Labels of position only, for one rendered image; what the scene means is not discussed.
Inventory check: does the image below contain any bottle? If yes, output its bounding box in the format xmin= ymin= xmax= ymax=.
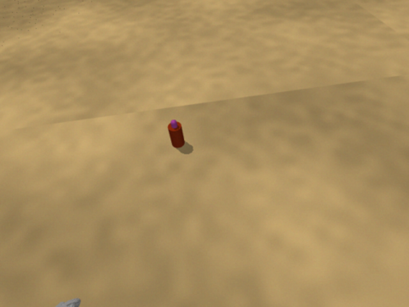
xmin=168 ymin=120 xmax=185 ymax=148

